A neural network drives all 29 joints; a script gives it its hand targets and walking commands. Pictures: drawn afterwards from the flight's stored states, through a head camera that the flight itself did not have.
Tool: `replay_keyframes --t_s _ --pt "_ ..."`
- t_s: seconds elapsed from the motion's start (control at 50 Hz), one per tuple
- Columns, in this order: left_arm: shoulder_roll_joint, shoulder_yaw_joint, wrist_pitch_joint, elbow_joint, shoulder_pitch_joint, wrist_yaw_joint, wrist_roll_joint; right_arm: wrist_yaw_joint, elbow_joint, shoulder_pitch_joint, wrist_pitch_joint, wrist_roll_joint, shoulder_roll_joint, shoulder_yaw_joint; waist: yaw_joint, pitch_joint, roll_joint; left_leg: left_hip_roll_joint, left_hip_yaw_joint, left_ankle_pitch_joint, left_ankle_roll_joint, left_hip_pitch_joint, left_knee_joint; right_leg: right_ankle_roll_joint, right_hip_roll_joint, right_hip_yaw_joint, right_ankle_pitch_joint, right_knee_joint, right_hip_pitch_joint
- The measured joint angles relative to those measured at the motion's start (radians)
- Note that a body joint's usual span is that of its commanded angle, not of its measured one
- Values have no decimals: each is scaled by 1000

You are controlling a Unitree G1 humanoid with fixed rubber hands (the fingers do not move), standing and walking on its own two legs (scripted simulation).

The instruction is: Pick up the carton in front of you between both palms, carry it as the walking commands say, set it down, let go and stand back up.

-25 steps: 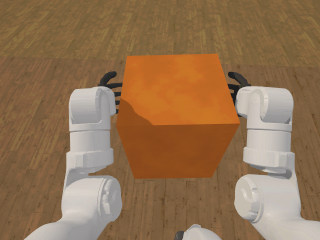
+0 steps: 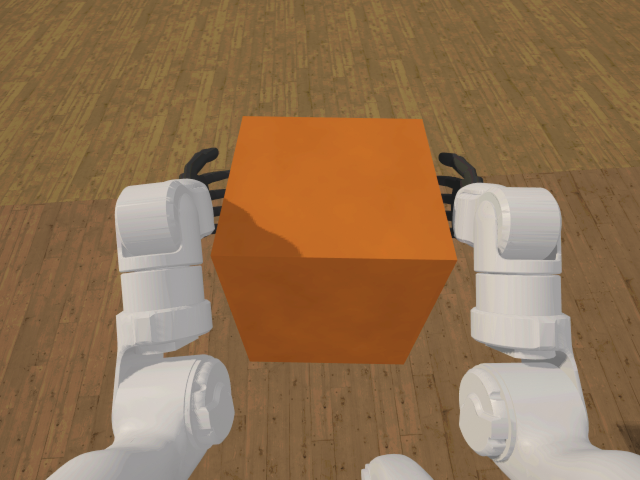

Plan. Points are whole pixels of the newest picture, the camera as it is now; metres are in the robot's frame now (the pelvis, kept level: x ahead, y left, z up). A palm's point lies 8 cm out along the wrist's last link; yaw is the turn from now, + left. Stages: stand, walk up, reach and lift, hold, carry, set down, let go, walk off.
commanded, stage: carry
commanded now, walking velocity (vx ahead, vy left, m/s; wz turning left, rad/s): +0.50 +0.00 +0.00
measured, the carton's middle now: (329, 249) +0.38 -0.02 +0.07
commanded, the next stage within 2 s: none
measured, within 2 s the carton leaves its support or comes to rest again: neither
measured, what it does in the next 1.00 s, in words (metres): climbs: right foot 0.03 m higher, then left foot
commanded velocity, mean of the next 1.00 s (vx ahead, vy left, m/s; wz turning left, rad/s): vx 0.50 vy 0.00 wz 0.00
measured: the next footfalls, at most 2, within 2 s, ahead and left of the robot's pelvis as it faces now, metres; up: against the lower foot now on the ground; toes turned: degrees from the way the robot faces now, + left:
right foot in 0.24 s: +0.35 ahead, -0.13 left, +0.03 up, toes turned -6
left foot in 0.64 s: +0.59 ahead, +0.07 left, +0.06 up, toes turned +5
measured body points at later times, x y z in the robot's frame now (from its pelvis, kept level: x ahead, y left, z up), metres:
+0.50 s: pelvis +0.31 -0.05 +0.04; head +0.36 -0.05 +0.49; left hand +0.68 +0.14 +0.18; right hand +0.72 -0.16 +0.19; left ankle +0.36 +0.07 -0.61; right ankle +0.30 -0.13 -0.70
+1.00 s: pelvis +0.62 -0.03 +0.07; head +0.66 -0.03 +0.52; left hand +1.03 +0.09 +0.24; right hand +1.00 -0.22 +0.23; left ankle +0.55 +0.06 -0.67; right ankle +0.76 -0.14 -0.62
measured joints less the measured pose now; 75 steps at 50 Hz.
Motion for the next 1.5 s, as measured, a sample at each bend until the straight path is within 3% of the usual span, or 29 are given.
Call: replay_keyframes --t_s 0.1,0.18,0.24,0.28,0.34,0.38,0.44,0.52,0.58,0.64,0.68,0.72,0.76,0.82,0.9,0.96,1.02,1.06,1.12,1.18,1.28,1.36,1.42,1.46,1.5 --pt "-24 12 18 -76 0 -1 27 -24 -38 -8 1 55 -16 -6 -36 13 3 18 -7 -46 -3 137 -94 16 -40 -14 -5 -220 -161" --pt "-25 16 19 -107 -1 -3 34 -26 -25 -43 -9 60 -19 -14 -24 -17 4 35 -11 -112 -31 235 -131 18 -59 -51 77 -511 -160" --pt "-18 6 13 -56 -15 -5 35 -19 21 -63 -4 52 -33 -19 12 -54 21 73 -17 -207 -57 286 -61 -8 -29 -121 150 -719 -50" --pt "-25 -18 -12 2 -24 -5 42 -5 54 -63 -7 48 -56 -26 58 -58 38 100 -49 -218 -58 229 179 -22 -9 -146 173 -688 -13" --pt "-28 -48 -17 42 5 3 35 11 101 -51 -5 34 -61 -38 124 -58 11 38 -115 -186 -37 40 629 -29 -8 -134 97 -692 52" --pt "-19 -62 -6 34 34 13 7 13 108 -48 8 18 -51 -43 157 -47 -2 24 -109 -145 -24 -76 750 -19 -12 -124 87 -741 107" --pt "-10 -71 5 -3 51 36 -35 8 72 -46 24 -2 -33 -46 189 -23 -14 32 -93 -122 -19 -213 733 -24 -19 -118 68 -802 186" --pt "-10 -58 2 -52 31 52 -58 6 -5 -55 30 -17 -16 -69 206 -8 -17 58 -74 -110 -31 -317 541 -17 -25 -116 23 -856 276" --pt "-11 -46 -5 -50 3 53 -57 6 -31 -62 29 -22 -13 -79 200 -25 -25 62 -50 -53 -33 -302 310 3 -36 -110 -26 -877 342" --pt "2 -37 -6 -13 -16 44 -48 8 12 -78 17 -30 -10 -76 170 -54 -46 26 12 47 -8 -193 95 27 -72 -102 -117 -801 385" --pt "26 -26 -15 17 -12 29 -45 8 63 -82 -14 -43 6 -54 125 -57 -62 8 33 52 0 -163 137 36 -94 -62 -87 -555 320" --pt "30 -17 -22 50 -2 15 -36 8 89 -60 -23 -50 12 -30 81 -55 -43 6 23 -6 1 -119 137 30 -50 -9 -77 -233 197" --pt "22 -15 -11 62 6 12 -22 5 84 -23 -16 -29 6 -9 45 -50 -27 9 10 -23 -9 -63 86 19 -26 -4 -47 -50 77" --pt "5 -15 9 37 12 12 -1 -8 46 13 -3 13 -7 4 9 -29 -14 18 1 -30 -11 26 3 9 -27 -14 -9 -42 -61" --pt "-11 -6 19 -39 13 11 11 -27 -10 11 -2 48 -14 -1 -15 -12 -12 26 -3 -66 -16 126 -65 20 -52 -24 -3 -223 -174" --pt "-16 1 20 -82 9 11 15 -31 -27 -13 -7 54 -16 -7 -12 -25 -6 36 -5 -111 -34 195 -93 21 -65 -43 56 -449 -175" --pt "-14 -1 16 -64 -5 9 18 -29 -4 -37 -4 52 -27 -13 15 -54 15 70 -11 -195 -60 253 -55 2 -40 -108 119 -678 -78" --pt "-18 -20 -6 -11 -25 8 25 -19 24 -48 -5 52 -52 -20 49 -62 34 107 -29 -218 -62 220 134 -19 -19 -141 175 -685 -27" --pt "-27 -49 -19 39 -5 11 33 0 83 -46 -9 42 -66 -32 111 -64 13 56 -114 -194 -48 43 587 -28 -16 -134 92 -663 30" --pt "-16 -66 0 31 36 24 2 2 108 -50 12 18 -51 -35 152 -54 -3 36 -110 -143 -31 -126 768 -15 -22 -118 74 -735 114" --pt "-4 -60 17 -28 38 46 -45 1 43 -61 37 -3 -33 -45 186 -28 -10 60 -85 -111 -35 -317 670 -17 -31 -110 34 -823 239" --pt "-4 -45 9 -29 3 51 -49 1 7 -73 38 -14 -25 -64 188 -44 -15 77 -57 -44 -42 -341 398 4 -37 -104 -18 -872 331" --pt "0 -41 2 18 -15 45 -40 3 41 -78 30 -20 -25 -70 171 -78 -36 48 1 3 -25 -256 170 30 -64 -95 -90 -858 394" --pt "20 -35 -5 55 -16 32 -34 4 99 -87 5 -29 -15 -58 139 -87 -59 18 37 78 -4 -190 123 37 -106 -88 -118 -707 381" --pt "36 -26 -20 86 1 15 -31 4 141 -76 -22 -45 2 -35 91 -84 -52 11 38 18 7 -159 162 38 -78 -23 -80 -389 275"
